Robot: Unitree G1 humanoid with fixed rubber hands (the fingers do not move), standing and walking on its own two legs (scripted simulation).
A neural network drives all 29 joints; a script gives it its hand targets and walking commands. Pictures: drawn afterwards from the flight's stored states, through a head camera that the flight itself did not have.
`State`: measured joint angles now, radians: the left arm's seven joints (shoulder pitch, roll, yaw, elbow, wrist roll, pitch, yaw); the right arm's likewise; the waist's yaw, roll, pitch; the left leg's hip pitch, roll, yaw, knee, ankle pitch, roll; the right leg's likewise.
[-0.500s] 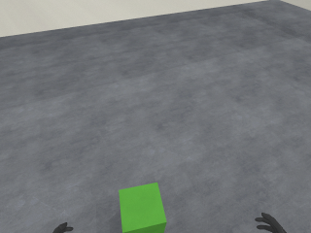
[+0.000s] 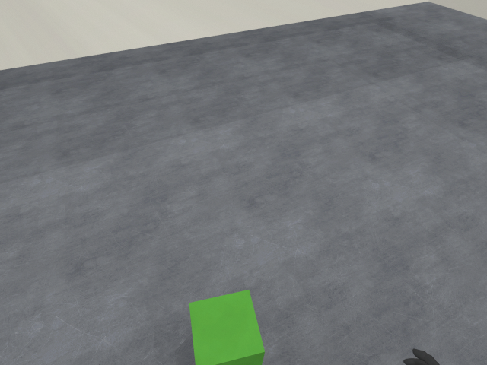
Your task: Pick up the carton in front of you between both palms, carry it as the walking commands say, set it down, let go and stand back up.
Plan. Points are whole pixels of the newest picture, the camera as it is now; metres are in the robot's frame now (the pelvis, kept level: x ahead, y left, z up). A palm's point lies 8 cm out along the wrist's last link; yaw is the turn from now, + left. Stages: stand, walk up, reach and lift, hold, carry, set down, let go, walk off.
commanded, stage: stand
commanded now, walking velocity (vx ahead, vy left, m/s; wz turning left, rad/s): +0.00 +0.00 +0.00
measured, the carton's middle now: (226, 338) +0.38 +0.07 -0.65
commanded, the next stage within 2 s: none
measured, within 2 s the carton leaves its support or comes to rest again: neither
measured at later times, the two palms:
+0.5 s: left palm out of the picture +0.07 +0.30 -0.11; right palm out of the picture +0.08 -0.31 -0.09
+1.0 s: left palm out of the picture +0.06 +0.30 -0.11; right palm out of the picture +0.08 -0.32 -0.09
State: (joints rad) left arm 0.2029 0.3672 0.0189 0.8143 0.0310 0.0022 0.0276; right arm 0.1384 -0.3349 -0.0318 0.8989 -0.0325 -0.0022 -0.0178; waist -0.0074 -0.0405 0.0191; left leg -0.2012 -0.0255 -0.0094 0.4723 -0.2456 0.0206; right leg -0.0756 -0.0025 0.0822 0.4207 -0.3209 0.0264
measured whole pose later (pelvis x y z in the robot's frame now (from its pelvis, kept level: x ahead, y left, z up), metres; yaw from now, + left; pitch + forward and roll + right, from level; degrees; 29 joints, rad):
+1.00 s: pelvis -0.02 -0.01 +0.01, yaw +2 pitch -2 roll +0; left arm 0.16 0.39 0.01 0.98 0.02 -0.01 0.02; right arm 0.10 -0.38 -0.01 1.04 -0.02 -0.01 -0.01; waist -0.01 -0.02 0.04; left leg -0.18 -0.02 -0.05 0.40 -0.17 0.01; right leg -0.04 0.00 0.05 0.34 -0.26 0.02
